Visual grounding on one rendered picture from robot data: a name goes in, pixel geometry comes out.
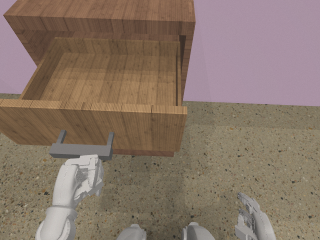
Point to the cabinet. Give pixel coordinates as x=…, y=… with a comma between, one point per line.
x=36, y=23

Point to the right robot shin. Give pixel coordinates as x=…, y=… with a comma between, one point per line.
x=193, y=223

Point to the right robot hand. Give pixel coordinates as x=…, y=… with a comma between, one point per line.
x=258, y=224

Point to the drawer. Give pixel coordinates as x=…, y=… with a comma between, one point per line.
x=93, y=86

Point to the left robot forearm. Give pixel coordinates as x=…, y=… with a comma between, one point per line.
x=59, y=224

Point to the left robot thigh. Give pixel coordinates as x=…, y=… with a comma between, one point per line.
x=132, y=233

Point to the left robot hand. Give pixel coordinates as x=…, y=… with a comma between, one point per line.
x=86, y=171

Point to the handle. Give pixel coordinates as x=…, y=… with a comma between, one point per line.
x=74, y=151

